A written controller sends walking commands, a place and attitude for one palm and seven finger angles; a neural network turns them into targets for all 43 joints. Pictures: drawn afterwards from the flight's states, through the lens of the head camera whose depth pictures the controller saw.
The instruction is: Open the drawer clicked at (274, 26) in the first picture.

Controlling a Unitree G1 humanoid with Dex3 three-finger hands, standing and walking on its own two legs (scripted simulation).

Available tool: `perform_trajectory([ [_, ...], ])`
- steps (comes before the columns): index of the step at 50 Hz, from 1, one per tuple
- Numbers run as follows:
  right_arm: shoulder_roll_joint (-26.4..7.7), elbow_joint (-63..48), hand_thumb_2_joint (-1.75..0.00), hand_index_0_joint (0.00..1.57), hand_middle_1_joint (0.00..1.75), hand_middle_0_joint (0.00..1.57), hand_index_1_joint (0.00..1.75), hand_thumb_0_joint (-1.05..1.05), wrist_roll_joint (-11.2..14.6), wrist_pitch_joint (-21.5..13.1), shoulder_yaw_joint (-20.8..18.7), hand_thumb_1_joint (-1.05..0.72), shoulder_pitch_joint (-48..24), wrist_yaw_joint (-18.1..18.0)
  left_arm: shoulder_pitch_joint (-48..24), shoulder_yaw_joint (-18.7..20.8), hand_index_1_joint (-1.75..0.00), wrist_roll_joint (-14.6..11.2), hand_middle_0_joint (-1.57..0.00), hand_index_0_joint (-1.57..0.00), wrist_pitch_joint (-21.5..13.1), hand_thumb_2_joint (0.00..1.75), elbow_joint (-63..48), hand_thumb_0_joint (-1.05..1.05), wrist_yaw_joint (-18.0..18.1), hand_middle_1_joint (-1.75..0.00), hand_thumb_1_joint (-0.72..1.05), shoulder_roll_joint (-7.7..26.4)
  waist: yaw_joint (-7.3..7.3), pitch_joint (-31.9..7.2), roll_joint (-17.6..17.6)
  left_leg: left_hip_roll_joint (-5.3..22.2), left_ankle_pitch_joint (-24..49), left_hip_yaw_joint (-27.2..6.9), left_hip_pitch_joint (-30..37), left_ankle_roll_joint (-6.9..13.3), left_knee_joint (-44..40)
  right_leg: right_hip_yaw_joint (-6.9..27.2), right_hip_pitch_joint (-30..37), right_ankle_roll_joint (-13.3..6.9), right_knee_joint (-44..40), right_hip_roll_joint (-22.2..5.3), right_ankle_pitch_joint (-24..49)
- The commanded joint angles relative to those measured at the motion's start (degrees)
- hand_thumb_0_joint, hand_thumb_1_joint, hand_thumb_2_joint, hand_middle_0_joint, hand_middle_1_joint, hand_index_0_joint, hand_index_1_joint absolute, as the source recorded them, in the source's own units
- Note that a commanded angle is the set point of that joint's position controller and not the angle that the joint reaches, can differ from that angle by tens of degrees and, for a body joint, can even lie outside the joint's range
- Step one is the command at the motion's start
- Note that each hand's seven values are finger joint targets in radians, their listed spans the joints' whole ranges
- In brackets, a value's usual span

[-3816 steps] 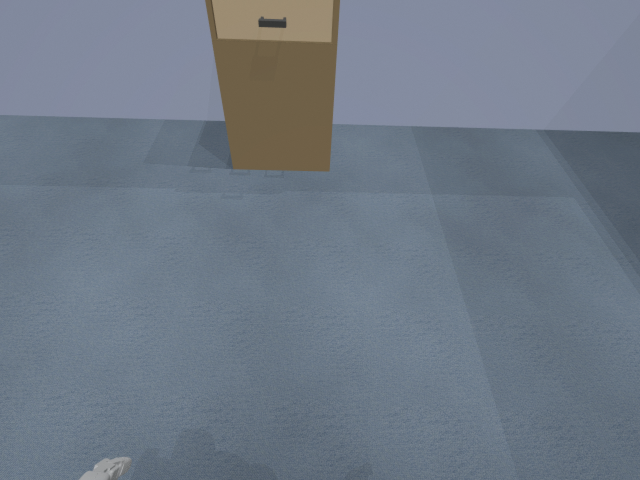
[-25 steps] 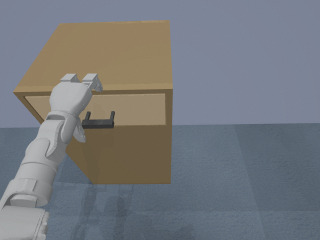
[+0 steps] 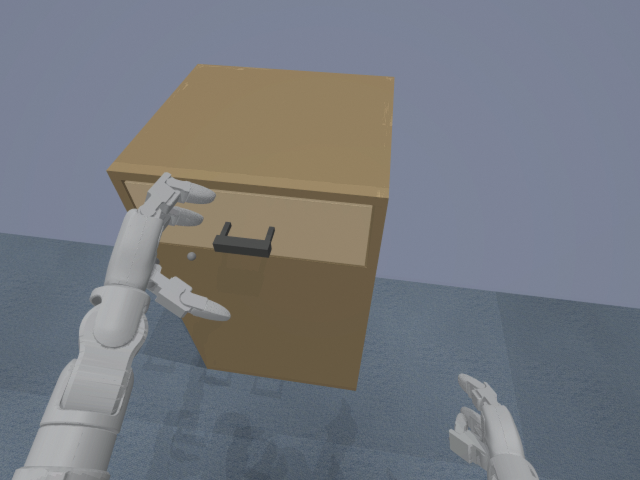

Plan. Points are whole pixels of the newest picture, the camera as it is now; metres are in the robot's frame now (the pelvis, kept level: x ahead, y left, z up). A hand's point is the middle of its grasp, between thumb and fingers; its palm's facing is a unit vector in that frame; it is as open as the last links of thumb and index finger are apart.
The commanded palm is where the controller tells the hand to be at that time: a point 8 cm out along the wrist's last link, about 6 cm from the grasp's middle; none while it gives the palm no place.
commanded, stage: draw the hand back to the body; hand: left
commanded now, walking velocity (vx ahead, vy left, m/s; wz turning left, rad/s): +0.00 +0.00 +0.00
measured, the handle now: (245, 237) +0.52 +0.21 -0.05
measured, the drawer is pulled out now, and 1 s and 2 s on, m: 0.00 0.00 0.00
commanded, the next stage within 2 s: step back with the hand held close in 0.84 s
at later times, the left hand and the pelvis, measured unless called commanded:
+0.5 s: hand (118, 318) +0.21 +0.22 +0.16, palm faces +0.35 -0.85 -0.39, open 9.9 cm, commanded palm +0.16 +0.27 +0.17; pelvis +0.02 -0.01 +0.00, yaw -1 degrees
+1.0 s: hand (86, 348) +0.18 +0.24 +0.16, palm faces +0.39 -0.83 -0.40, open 7.5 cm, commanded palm +0.13 +0.28 +0.17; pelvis +0.00 +0.00 +0.00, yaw +0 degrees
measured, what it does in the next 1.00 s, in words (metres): stands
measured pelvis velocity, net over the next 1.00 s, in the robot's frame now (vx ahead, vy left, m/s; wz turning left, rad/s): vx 0.00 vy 0.00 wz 0.00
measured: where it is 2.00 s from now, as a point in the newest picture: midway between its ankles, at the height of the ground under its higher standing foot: outside the picture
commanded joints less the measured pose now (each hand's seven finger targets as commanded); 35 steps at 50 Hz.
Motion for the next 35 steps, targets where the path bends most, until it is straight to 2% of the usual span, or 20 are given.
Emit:
perform_trajectory([
  [1, -6.18, -6.83, -0.9, 0.2, 0.3, 0.2, 0.3, 0.0, -0.71, -5.2, -1.96, -0.9, -3.11, -0.46, -7.21, 11.43, -1.0, -9.75, -0.28, -0.28, -3.57, 0.43, -19.53, 0.0, 3.18, -1.0, -0.18, 7.69, -0.94, -11.76, 5.8, -0.06, 16.17, 3.51, 0.39, 0.11, -5.13, -2.6, 9.59, -1.53, -3.49, 1.39, 11.91],
  [4, -6.84, -6.15, -0.9, 0.2, 0.3, 0.2, 0.3, 0.0, -0.77, -6.71, -2.29, -0.9, -3.5, -0.14, 0.37, 10.7, -0.93, -11.2, -0.27, -0.27, -3.71, 0.48, -19.76, 0.0, 2.78, -0.93, -0.08, 5.34, -1.15, -6.02, 2.28, 0.27, 13.73, 3.69, -1.84, 0.43, -6.0, -2.37, 7.97, -1.32, -5.17, 1.75, 10.24],
  [5, -7.06, -6.16, -0.9, 0.2, 0.3, 0.2, 0.3, 0.0, -0.68, -7.09, -2.37, -0.9, -3.33, 0.0, 1.06, 10.62, -0.91, -11.35, -0.27, -0.27, -3.93, 0.5, -21.79, 0.0, 2.75, -0.91, -0.05, 5.3, -1.3, -5.52, 2.21, 0.38, 13.69, 3.61, -2.02, 0.47, -6.3, -2.22, 7.81, -1.25, -5.08, 1.61, 10.06],
  [7, -7.2, -6.07, -0.9, 0.2, 0.3, 0.2, 0.3, 0.0, -1.15, -8.14, -2.63, -0.9, -3.21, 0.2, 2.77, 11.3, -0.86, -11.33, -0.26, -0.26, -4.66, 0.52, -26.12, 0.0, 2.99, -0.86, 0.02, 5.7, -1.05, -7.85, 3.82, 0.12, 14.61, 3.71, -1.27, 0.47, -5.91, -2.04, 8.8, -1.34, -4.61, 1.42, 10.91],
  [9, -7.54, -5.76, -0.9, 0.2, 0.3, 0.2, 0.3, 0.0, -1.35, -9.13, -3.03, -0.9, -3.14, 0.36, 7.91, 12.71, -0.82, -11.46, -0.26, -0.26, -5.06, 0.55, -28.32, 0.0, 3.28, -0.82, 0.09, 6.42, -0.62, -9.37, 2.4, 0.24, 17.31, 3.98, -0.35, 0.5, -5.3, -2.06, 9.8, -1.22, -4.34, 1.62, 13.1],
  [12, -7.51, -5.57, -0.9, 0.2, 0.3, 0.2, 0.3, 0.0, -1.8, -10.3, -3.56, -0.9, -2.42, 0.63, 12.9, 14.96, -0.75, -11.26, -0.25, -0.25, -5.81, 0.6, -34.46, 0.0, 3.79, -0.75, 0.2, 7.75, -0.28, -12.7, 2.43, 0.15, 20.96, 4.01, 0.37, 0.52, -4.41, -1.95, 11.42, -1.05, -3.02, 1.11, 16.47],
  [13, -7.24, -5.41, -0.9, 0.2, 0.3, 0.2, 0.3, 0.0, -1.85, -10.63, -3.76, -0.9, -2.48, 0.55, 16.35, 15.69, -0.73, -11.37, -0.25, -0.25, -5.82, 0.62, -34.43, 0.0, 3.99, -0.73, 0.23, 7.48, 0.02, -12.95, 0.66, 0.24, 21.85, 4.45, 0.51, 0.63, -3.98, -2.02, 11.45, -0.83, -2.94, 1.19, 17.21],
  [15, -7.45, -5.23, -0.9, 0.2, 0.3, 0.2, 0.3, 0.0, -1.92, -11.02, -4.08, -0.9, -2.16, 0.58, 19.51, 17.1, -0.68, -11.31, -0.24, -0.24, -5.93, 0.64, -37.14, 0.0, 4.17, -0.68, 0.31, 8.73, 0.02, -12.9, 0.21, 0.27, 21.28, 4.42, 0.29, 0.82, -3.9, -1.66, 11.22, -0.64, -2.89, 0.85, 17.04],
  [19, -7.46, -4.64, -0.9, 0.2, 0.3, 0.2, 0.3, 0.0, -1.61, -11.82, -4.6, -0.9, -2.22, 0.47, 26.98, 17.3, -0.59, -11.52, -0.23, -0.23, -6.01, 0.7, -37.8, 0.0, 4.24, -0.59, 0.44, 7.19, -0.1, -8.4, -0.37, 0.18, 19.38, 5.0, -1.12, 0.79, -3.12, -1.47, 8.5, -0.38, -3.75, 1.1, 15.06],
  [20, -7.45, -4.63, -0.9, 0.2, 0.3, 0.2, 0.3, 0.0, -1.65, -12.0, -4.72, -0.9, -1.89, 0.59, 26.47, 17.91, -0.57, -11.28, -0.23, -0.23, -6.24, 0.72, -39.85, 0.0, 4.23, -0.57, 0.48, 8.14, -0.29, -8.24, 1.48, 0.28, 18.77, 4.68, -1.1, 0.89, -3.31, -1.13, 8.03, -0.44, -3.58, 0.71, 14.51],
  [24, -7.1, -4.56, -0.9, 0.2, 0.3, 0.2, 0.3, 0.0, -1.59, -12.54, -4.91, -0.9, -2.08, 0.36, 33.98, 18.25, -0.48, -11.67, -0.22, -0.22, -6.15, 0.78, -39.19, 0.0, 4.06, -0.48, 0.62, 6.65, 0.17, -5.6, -0.31, 0.16, 16.42, 4.9, -2.16, 0.91, -2.66, -1.15, 6.31, -0.32, -4.13, 1.14, 12.43],
  [25, -7.08, -4.81, -0.9, 0.2, 0.3, 0.2, 0.3, 0.0, -1.54, -12.51, -5.01, -0.9, -1.82, 0.45, 33.59, 18.88, -0.46, -11.4, -0.22, -0.22, -6.28, 0.8, -40.72, 0.0, 3.96, -0.46, 0.65, 7.53, 0.01, -5.85, -0.14, 0.46, 15.77, 4.49, -2.08, 1.03, -2.93, -1.02, 6.04, -0.34, -3.88, 0.86, 11.46],
  [26, -6.86, -4.92, -0.9, 0.2, 0.3, 0.2, 0.3, 0.0, -1.49, -12.61, -5.02, -0.9, -2.23, 0.31, 36.11, 19.11, -0.43, -11.71, -0.22, -0.22, -6.37, 0.81, -40.54, 0.0, 4.04, -0.43, 0.69, 6.8, 0.37, -5.25, 0.86, 0.31, 15.05, 4.77, -2.49, 0.9, -2.83, -1.25, 5.99, -0.32, -3.87, 1.04, 10.67],
  [27, -6.88, -5.21, -0.9, 0.2, 0.3, 0.2, 0.3, 0.0, -1.62, -12.87, -5.05, -0.9, -2.11, 0.27, 35.36, 19.99, -0.41, -11.4, -0.21, -0.21, -6.68, 0.82, -43.0, 0.0, 4.1, -0.41, 0.73, 8.36, 0.41, -6.3, -0.02, 0.29, 14.84, 4.37, -2.36, 1.08, -2.76, -1.01, 6.16, -0.39, -3.65, 0.85, 10.78],
  [28, -6.78, -4.88, -0.9, 0.2, 0.3, 0.2, 0.3, 0.0, -1.63, -13.03, -4.92, -0.9, -2.13, 0.2, 36.35, 18.9, -0.39, -11.48, -0.21, -0.21, -6.6, 0.84, -41.85, 0.0, 4.11, -0.39, 0.76, 6.61, 0.14, -5.76, 1.49, 0.11, 14.43, 4.68, -2.47, 0.92, -2.59, -1.08, 5.81, -0.37, -3.74, 1.0, 10.17],
  [30, -7.0, -4.95, -0.9, 0.2, 0.3, 0.2, 0.3, 0.0, -1.78, -13.47, -4.8, -0.9, -1.81, -0.02, 31.71, 18.68, -0.34, -11.05, -0.21, -0.21, -6.62, 0.87, -43.76, 0.0, 4.34, -0.34, 0.83, 7.83, -0.53, -4.57, 1.63, 0.19, 12.57, 4.18, -2.46, 1.08, -2.78, -0.79, 4.52, -0.33, -4.3, 0.73, 8.34],
  [31, -6.76, -4.62, -0.9, 0.2, 0.3, 0.2, 0.3, 0.0, -1.72, -13.62, -4.77, -0.9, -1.91, -0.29, 33.41, 18.22, -0.32, -11.29, -0.2, -0.2, -6.39, 0.88, -41.78, 0.0, 4.56, -0.32, 0.87, 6.49, -0.44, -3.6, 1.68, 0.03, 11.82, 4.36, -2.68, 0.93, -2.52, -0.99, 4.07, -0.33, -4.42, 1.02, 7.37],
  [32, -7.08, -4.77, -0.9, 0.2, 0.3, 0.2, 0.3, 0.0, -1.86, -13.76, -4.64, -0.9, -1.64, -0.22, 30.64, 18.09, -0.3, -10.88, -0.2, -0.2, -6.53, 0.9, -43.42, 0.0, 4.63, -0.3, 0.9, 7.37, -0.65, -3.93, 1.7, 0.08, 10.99, 3.78, -2.7, 0.94, -2.81, -0.98, 3.87, -0.37, -4.5, 0.84, 6.14],
  [33, -6.67, -4.67, -0.9, 0.2, 0.3, 0.2, 0.3, 0.0, -1.87, -13.88, -4.59, -0.9, -1.9, -0.5, 31.99, 18.17, -0.3, -11.16, -0.2, -0.2, -6.19, 0.9, -41.43, 0.0, 4.88, -0.3, 0.9, 6.63, -0.4, -3.37, 1.03, -0.11, 10.17, 4.03, -2.57, 1.03, -2.67, -1.06, 3.63, -0.29, -4.86, 0.97, 5.21],
  [35, -6.79, -4.63, -0.9, 0.2, 0.3, 0.2, 0.3, 0.0, -1.97, -14.04, -4.45, -0.9, -1.62, -0.66, 29.84, 18.61, -0.3, -10.75, -0.2, -0.2, -6.0, 0.9, -42.24, 0.0, 5.13, -0.3, 0.9, 7.85, -0.49, -3.39, 1.59, 0.05, 9.02, 3.51, -2.46, 1.06, -3.03, -0.77, 3.47, -0.46, -5.14, 0.65, 3.65],
])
